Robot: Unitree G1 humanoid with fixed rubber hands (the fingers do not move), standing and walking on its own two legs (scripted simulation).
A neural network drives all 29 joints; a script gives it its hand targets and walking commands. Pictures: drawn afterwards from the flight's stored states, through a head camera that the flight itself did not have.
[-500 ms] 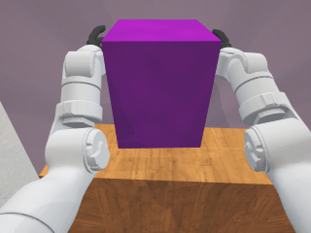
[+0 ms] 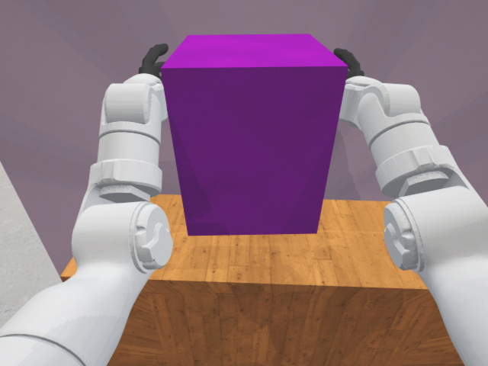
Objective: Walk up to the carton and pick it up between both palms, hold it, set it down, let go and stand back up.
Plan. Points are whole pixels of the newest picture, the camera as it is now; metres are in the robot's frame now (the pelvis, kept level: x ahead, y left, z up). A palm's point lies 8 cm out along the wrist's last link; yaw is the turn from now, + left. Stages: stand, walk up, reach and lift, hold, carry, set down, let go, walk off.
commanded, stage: hold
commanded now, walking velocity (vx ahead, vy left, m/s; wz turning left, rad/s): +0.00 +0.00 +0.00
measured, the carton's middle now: (250, 131) +0.37 -0.01 +0.28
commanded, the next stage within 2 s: set down in 0.70 s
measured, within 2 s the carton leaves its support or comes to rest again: neither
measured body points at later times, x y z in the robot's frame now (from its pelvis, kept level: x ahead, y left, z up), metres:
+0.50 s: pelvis +0.00 +0.00 +0.00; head -0.10 +0.02 +0.44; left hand +0.39 +0.14 +0.34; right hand +0.38 -0.15 +0.34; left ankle +0.01 +0.12 -0.75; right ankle -0.01 -0.11 -0.75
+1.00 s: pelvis +0.00 +0.00 +0.00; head -0.09 +0.03 +0.44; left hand +0.41 +0.15 +0.37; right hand +0.39 -0.15 +0.37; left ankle +0.01 +0.12 -0.75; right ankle -0.01 -0.11 -0.75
